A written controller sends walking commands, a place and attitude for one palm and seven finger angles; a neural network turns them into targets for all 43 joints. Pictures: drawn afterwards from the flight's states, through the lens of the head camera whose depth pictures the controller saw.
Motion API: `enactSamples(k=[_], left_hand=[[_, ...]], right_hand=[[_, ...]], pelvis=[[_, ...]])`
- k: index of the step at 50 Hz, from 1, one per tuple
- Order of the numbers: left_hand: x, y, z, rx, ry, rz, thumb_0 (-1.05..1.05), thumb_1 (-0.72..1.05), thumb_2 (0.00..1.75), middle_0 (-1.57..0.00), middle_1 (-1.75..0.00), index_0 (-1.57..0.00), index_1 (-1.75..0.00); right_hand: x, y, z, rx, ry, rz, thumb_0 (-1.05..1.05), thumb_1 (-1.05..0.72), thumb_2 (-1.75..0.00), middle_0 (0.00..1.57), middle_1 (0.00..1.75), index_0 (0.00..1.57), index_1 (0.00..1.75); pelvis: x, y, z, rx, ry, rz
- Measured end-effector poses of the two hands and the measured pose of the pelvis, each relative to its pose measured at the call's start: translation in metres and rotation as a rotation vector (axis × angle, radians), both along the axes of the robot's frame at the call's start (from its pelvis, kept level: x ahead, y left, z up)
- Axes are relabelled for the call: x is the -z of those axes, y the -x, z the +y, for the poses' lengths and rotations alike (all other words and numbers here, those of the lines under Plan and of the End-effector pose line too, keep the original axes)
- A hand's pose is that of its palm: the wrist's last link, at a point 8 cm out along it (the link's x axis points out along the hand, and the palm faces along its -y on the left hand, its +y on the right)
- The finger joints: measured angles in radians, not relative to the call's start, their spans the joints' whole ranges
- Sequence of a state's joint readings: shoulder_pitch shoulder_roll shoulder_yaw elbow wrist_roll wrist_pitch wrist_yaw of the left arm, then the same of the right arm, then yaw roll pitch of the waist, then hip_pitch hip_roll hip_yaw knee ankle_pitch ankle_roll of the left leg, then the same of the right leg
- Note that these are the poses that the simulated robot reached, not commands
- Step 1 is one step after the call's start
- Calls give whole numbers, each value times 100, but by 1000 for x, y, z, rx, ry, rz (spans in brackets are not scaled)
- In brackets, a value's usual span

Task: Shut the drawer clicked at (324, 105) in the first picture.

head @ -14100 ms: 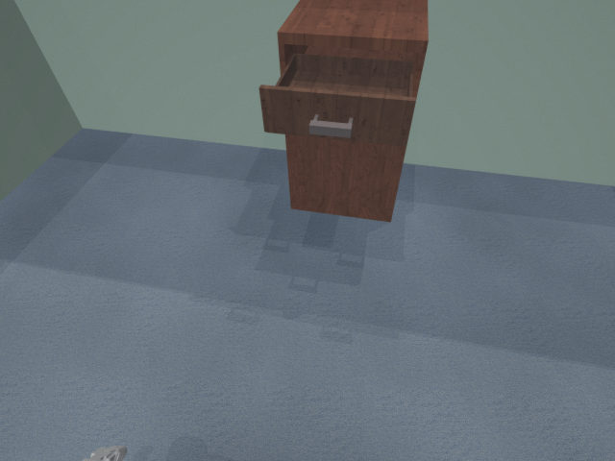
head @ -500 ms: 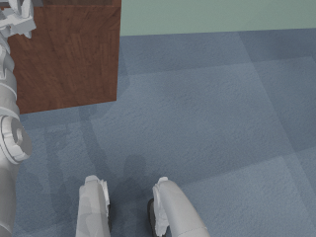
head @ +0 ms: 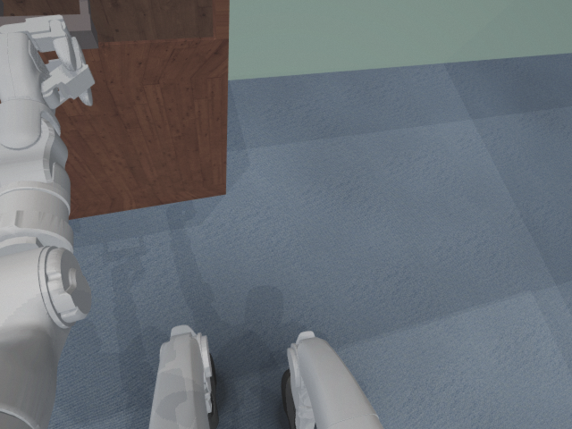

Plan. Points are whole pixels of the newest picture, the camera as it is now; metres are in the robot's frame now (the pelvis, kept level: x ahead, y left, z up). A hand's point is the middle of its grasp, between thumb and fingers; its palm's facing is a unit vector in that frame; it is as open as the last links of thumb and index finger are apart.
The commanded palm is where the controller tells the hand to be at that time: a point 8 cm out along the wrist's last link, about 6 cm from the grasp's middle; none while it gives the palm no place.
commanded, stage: pull the fist back off the drawer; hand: left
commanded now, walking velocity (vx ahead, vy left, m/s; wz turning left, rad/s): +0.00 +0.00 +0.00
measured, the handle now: (42, 19) +0.63 +0.27 +0.07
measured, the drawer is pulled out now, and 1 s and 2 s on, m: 0.00 0.00 0.00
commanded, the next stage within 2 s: draw the hand back to the body in 0.12 s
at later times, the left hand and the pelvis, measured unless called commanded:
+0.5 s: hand (43, 100) +0.47 +0.22 +0.11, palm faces +0.16 -0.99 -0.03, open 3.2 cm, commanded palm +0.43 +0.26 +0.13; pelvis +0.06 -0.01 +0.06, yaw +3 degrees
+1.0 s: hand out of the picture +0.32 +0.23 +0.22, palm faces +0.33 -0.90 -0.29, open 3.2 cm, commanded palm +0.28 +0.27 +0.24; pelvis +0.07 -0.01 +0.14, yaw +5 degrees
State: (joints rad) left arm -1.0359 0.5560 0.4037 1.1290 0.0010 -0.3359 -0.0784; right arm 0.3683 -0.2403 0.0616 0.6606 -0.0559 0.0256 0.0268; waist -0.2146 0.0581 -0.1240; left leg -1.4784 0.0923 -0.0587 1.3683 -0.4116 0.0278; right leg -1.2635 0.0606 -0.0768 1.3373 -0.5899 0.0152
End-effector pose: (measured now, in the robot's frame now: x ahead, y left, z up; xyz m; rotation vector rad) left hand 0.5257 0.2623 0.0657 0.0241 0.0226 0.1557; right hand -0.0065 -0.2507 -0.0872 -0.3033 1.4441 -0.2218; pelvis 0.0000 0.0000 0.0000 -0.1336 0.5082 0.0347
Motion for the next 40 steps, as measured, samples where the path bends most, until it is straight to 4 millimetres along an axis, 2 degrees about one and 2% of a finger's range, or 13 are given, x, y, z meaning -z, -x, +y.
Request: enactSamples(k=[13, 16, 20, 25, 32, 37, 40], left_hand=[[4, 5, 8, -13, -4, -5, 1, 87, 90, -140, -160, -140, -160], [-2, 12, 10, -9, -11, -30, 1, 87, 90, -140, -160, -139, -160], [-23, 41, 8, 14, -30, -41, 1, 88, 90, -140, -160, -139, -160], [-46, 83, 11, -10, -2, 11, 1, 89, 90, -140, -160, -139, -160], [-87, 127, 16, -17, -17, -48, 2, 90, 90, -140, -160, -140, -160], [-105, 155, 10, 15, -4, -51, 1, 90, 90, -140, -160, -140, -160], [-116, 175, 8, -25, -108, 14, 1, 90, 90, -140, -160, -140, -160]], right_hand=[[-2, -52, -10, -10, -17, -28, 0, -90, -89, 20, 30, 20, 30], [-5, -67, -12, 1, -21, -42, 0, -90, -89, 20, 30, 20, 29], [-19, -94, -7, 10, -55, -97, 0, -90, -89, 20, 30, 20, 29], [-46, -139, 0, -45, -86, -213, 1, -90, -89, 20, 30, 20, 29], [-79, -201, 3, -131, -92, -419, 1, -90, -89, 20, 30, 20, 29], [-99, -231, 8, -174, -106, -539, 1, -90, -89, 20, 30, 20, 29], [-112, -243, 13, -172, -110, -583, 1, -90, -89, 20, 30, 20, 29]], pelvis=[[-12, -29, -4, 3, -23, -5], [-18, -36, -5, 3, -29, -13], [-37, -47, -4, 0, -42, -51], [-65, -60, -5, -19, -60, -121], [-85, -67, -6, -52, -75, -219], [-95, -65, -7, -61, -89, -279], [-104, -65, -8, -52, -105, -322]])
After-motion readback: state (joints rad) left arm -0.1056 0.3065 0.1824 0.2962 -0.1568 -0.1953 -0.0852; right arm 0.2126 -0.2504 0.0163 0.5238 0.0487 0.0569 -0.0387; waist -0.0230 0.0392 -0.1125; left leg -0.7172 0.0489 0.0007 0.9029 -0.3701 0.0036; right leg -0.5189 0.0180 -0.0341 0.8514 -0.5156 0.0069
